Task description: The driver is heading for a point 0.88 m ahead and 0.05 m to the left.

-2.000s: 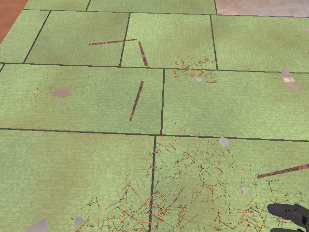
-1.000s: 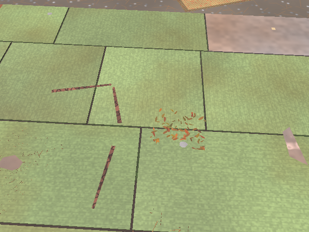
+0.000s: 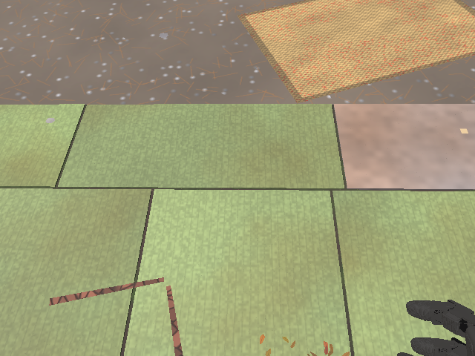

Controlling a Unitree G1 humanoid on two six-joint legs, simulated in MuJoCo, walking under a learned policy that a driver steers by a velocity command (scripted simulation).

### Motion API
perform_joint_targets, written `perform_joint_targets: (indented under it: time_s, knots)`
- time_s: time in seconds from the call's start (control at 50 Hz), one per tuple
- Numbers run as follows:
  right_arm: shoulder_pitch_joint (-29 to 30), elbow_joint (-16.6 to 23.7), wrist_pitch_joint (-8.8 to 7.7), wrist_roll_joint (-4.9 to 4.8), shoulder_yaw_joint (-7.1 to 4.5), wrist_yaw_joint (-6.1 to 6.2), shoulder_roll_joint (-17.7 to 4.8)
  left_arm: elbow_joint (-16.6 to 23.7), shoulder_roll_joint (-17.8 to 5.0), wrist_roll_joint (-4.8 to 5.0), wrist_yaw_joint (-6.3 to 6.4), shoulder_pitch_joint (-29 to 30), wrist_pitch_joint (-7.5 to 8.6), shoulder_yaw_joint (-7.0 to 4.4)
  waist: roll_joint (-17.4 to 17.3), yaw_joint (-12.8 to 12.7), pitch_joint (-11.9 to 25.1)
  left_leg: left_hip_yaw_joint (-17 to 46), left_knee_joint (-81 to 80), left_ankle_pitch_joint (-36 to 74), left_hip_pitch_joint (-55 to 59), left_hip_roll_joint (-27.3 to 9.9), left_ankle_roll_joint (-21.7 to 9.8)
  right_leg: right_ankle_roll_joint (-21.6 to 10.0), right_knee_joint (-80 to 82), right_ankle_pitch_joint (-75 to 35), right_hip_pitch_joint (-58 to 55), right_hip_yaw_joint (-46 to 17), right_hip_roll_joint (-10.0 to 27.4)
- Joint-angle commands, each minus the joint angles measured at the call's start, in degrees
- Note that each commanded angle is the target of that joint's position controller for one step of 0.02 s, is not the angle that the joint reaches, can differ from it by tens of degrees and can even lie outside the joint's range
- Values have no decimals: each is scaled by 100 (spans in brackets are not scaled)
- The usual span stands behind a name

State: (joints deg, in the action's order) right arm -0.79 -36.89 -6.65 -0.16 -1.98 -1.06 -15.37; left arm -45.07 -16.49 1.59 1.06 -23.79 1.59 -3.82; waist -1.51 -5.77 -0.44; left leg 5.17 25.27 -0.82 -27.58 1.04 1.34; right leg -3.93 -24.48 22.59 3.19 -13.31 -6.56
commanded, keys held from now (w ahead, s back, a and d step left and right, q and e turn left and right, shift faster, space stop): w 0.44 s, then w+q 0.56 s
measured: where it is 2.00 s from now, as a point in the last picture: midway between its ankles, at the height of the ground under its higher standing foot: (258, 228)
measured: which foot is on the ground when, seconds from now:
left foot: up 0.00-0.00, down 0.02-0.52, up 0.54-1.00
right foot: down 0.00-0.04, up 0.06-0.48, down 0.50-1.00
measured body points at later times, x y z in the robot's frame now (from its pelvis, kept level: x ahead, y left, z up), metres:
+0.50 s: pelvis +0.27 -0.03 -0.01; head +0.30 -0.04 +0.44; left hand +0.54 +0.17 -0.07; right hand +0.21 -0.31 -0.13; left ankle +0.14 +0.13 -0.73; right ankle +0.37 -0.15 -0.74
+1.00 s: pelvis +0.53 -0.03 -0.01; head +0.56 -0.01 +0.44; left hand +0.50 +0.26 -0.14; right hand +0.78 -0.23 -0.09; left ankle +0.65 +0.10 -0.72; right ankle +0.37 -0.16 -0.73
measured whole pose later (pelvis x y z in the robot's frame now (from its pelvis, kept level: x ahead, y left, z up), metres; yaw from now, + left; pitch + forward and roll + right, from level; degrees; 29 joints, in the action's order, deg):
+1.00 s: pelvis +0.53 -0.03 -0.01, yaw +10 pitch +2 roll -2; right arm -4.8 -38.8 -1.5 -1.1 -2.6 -3.5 -15.1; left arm -49.7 -16.9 0.9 0.7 -19.1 2.7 -4.3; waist -1.1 -4.0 -1.9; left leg -2.8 35.3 -6.2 -32.2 -2.4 -4.7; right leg 2.1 -17.7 24.4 -6.5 15.4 1.4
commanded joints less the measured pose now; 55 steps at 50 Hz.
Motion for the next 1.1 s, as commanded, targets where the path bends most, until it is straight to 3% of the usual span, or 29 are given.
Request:
perform_joint_targets:
  time_s: [0.02,0.04,0.06,0.08,0.1,0.12,0.14,0.2,0.28,0.34,0.42,0.46,0.48,0.5,0.52,0.54,0.56,0.6,0.64,0.74,0.82,0.92,0.96,1.0,1.02,1.04,1.06,1.08,1.1]
  knots:
    - [-1238,120,-154,101,-409,73,-1056,452,-504,-94,-5,347,60,-87,623,1027,1083,351,7,-96,2616,-676,-612,-294,-1406,-2631,814,-682,971]
    - [-1993,5,-110,194,-520,102,-1503,518,-129,-89,-1,-270,118,34,-519,995,1946,2222,38,-459,4650,-1867,-1379,97,-3235,-927,2401,61,211]
    - [-2313,-272,-37,32,-538,31,-1405,493,-253,27,-8,-689,166,70,-1729,907,2087,4093,-534,-1725,5035,-2543,-1915,249,-4422,1132,3659,328,176]
    - [-2010,-193,-18,-51,-413,28,-921,431,-739,67,-19,-280,176,-40,-900,1011,1204,3676,-756,-2474,4335,-2293,-1701,271,-4829,782,4085,171,509]
    - [-1708,-164,23,-17,-343,34,-716,536,-832,18,-31,333,169,-67,-389,1029,560,2777,-839,-2244,3581,-1994,-1476,284,-4817,313,4093,379,702]
    - [-1478,-188,48,32,-295,19,-636,638,-752,-54,-43,689,185,-63,-162,924,129,2226,-1020,-1655,2899,-1738,-1407,293,-4542,24,4014,508,834]
    - [-1348,-221,45,69,-251,15,-536,675,-692,-102,-61,811,192,-78,-220,794,-35,1839,-1155,-1149,2497,-1548,-1361,293,-4217,-197,3849,548,997]
    - [-1322,-342,14,23,-253,-1,-580,686,-368,-99,-123,749,183,5,-463,599,-8,1182,-1468,-269,1997,-1331,-1431,360,-3531,-438,3445,831,1155]
    - [-1446,-508,49,-43,-335,33,-933,879,-174,-152,-183,1465,247,139,-286,762,-67,505,-1675,258,1804,-1219,-1418,434,-2051,-1558,3206,1064,1212]
    - [-1759,-681,105,-107,-345,37,-1064,995,-216,-102,-236,2002,291,154,-273,963,-108,231,-1637,237,1804,-1162,-1284,446,-1206,-2306,2776,1206,1035]
    - [-2091,-911,211,-155,-354,50,-1166,1198,-372,-63,-308,2435,324,112,-313,985,-201,330,-1353,338,2387,-1460,-1127,245,-670,-2032,2687,1211,924]
    - [-2073,-971,283,-162,-356,78,-1224,1135,-521,-85,-309,2092,349,32,-324,681,-32,280,-821,1146,2468,-1429,-967,75,-330,-1830,1941,1338,776]
    - [-2091,-981,301,-156,-312,88,-1141,945,-732,-116,-269,1437,351,-92,-222,343,361,105,-48,1788,2283,-1173,-833,-64,-178,-1819,925,1415,673]
    - [-2019,-865,280,-64,-201,91,-903,774,-1081,-185,-205,467,344,-222,38,-109,1091,-112,1332,1140,1443,-879,-617,-361,-376,-1950,-627,787,1342]
    - [-2591,-702,179,-16,3,81,-288,689,-1674,-247,-156,-118,274,-365,1437,-50,1976,-590,3556,-1531,-729,-48,-184,-1169,-147,-1302,-2681,-1516,2884]
    - [-2503,-797,104,-111,-74,76,-614,631,-1236,-195,-165,-301,237,-261,1457,-191,2172,124,4429,-3246,-1380,-9,-181,-1334,479,-473,-2531,-2605,3076]
    - [-2068,-685,90,-243,-210,60,-1017,615,-978,-159,-166,47,244,-160,1057,-130,1235,195,4732,-2886,-1791,-294,-230,-1071,627,-208,-1803,-1812,2884]
    - [-1653,-612,163,-171,-222,85,-903,635,-588,-173,-196,798,281,-39,778,214,366,-13,4296,-2048,-1570,-680,-202,-814,1039,-625,-431,-618,2398]
    - [-1864,-706,334,-145,-228,109,-675,588,-420,-233,-227,1171,388,-17,914,543,98,34,4039,-1578,-950,-856,-137,-712,1451,-1235,427,114,2156]
    - [-1508,-553,457,-106,-220,103,-443,287,-573,-276,-161,1143,519,-120,513,625,-125,178,3212,-397,-1235,-836,-21,-735,1743,-2537,467,1247,2110]
    - [-750,-310,408,-90,-141,-55,-291,121,-763,-222,-81,975,466,-170,382,359,-342,-258,1879,531,-1001,-746,-121,-579,1830,-2661,312,1934,2030]
    - [-37,140,426,-98,-127,-219,-335,-150,-985,-81,-50,566,264,-263,333,166,-553,-590,1141,-47,-1274,-633,-412,-444,1433,-3246,-737,2225,2340]
    - [-142,241,445,-91,-199,-259,-473,-154,-1131,-47,-17,625,173,-305,498,343,-330,-915,1078,-635,-810,-339,-613,-315,813,-4917,-982,2400,2351]
    - [-1107,75,477,-106,-403,-235,-809,-114,-1246,-26,38,739,72,-331,610,942,304,-1215,944,-965,580,147,-895,-129,-719,-6397,-840,2602,2189]
    - [-2064,-170,507,-121,-606,-147,-1169,-76,-1154,-43,66,740,72,-281,407,1423,804,-979,622,-672,2151,255,-1128,91,-2090,-5784,-7,2691,1949]
    - [-2467,-251,543,-146,-777,-23,-1869,183,-517,-268,15,290,172,-72,-965,1171,1357,1499,558,-775,4336,-1184,-1927,456,-4258,-1835,2397,2635,1263]
    - [-2377,-39,463,-148,-700,-49,-1839,326,-353,-217,-71,385,408,51,-1076,1049,2234,4277,-548,-1782,5187,-2074,-2735,577,-5480,1218,3723,1308,351]
    - [-2318,-58,393,-91,-561,-82,-1387,475,-843,32,-151,1124,565,-79,-452,1340,1740,3707,-859,-1810,4897,-1947,-2346,435,-5596,828,4325,774,708]
    - [-2079,-72,341,-78,-509,-76,-1210,591,-802,95,-164,1381,651,-55,-278,1188,1049,2916,-866,-1493,4120,-1730,-2115,316,-5207,324,4401,847,945]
